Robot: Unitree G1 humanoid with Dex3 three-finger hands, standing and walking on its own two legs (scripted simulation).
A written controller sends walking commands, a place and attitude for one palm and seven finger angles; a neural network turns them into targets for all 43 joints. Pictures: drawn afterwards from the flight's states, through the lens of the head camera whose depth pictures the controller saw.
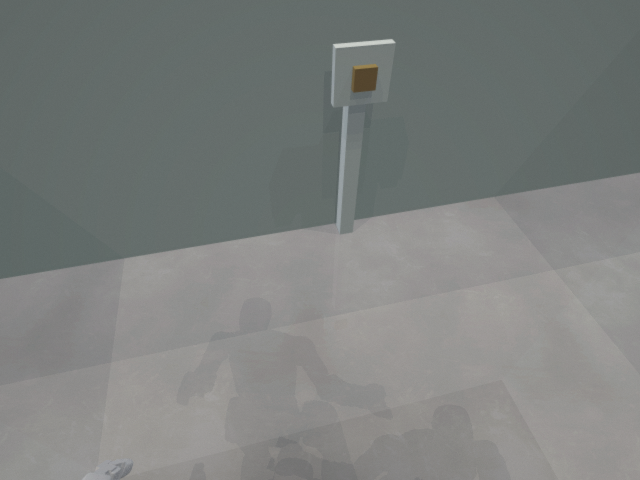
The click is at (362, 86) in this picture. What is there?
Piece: button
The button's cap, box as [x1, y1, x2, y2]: [351, 64, 377, 92]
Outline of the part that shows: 375,64 353,66 351,86 353,92 375,89 377,66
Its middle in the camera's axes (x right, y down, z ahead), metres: +0.13 -0.48 +1.16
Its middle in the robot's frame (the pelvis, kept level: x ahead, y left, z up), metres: +1.19 -0.07 -0.05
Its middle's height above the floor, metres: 0.72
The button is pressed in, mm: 0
